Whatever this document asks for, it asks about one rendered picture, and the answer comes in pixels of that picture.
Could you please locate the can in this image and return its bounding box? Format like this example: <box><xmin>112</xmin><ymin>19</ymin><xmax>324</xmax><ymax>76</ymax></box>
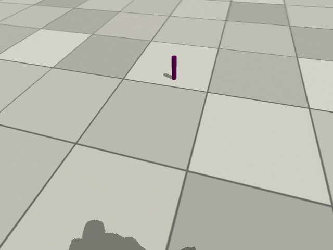
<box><xmin>172</xmin><ymin>56</ymin><xmax>177</xmax><ymax>80</ymax></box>

